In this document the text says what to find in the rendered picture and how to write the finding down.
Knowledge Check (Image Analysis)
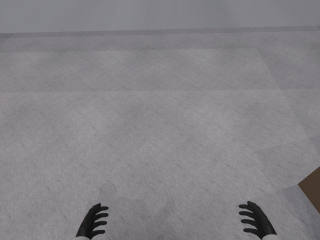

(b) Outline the pedestal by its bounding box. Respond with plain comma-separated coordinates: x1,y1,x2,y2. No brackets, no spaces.
298,166,320,214

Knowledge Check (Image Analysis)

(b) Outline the robot right hand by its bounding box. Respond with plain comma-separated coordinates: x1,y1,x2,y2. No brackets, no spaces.
239,201,277,240

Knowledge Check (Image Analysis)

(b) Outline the robot left hand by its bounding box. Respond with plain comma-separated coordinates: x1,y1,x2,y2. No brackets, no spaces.
76,203,109,240

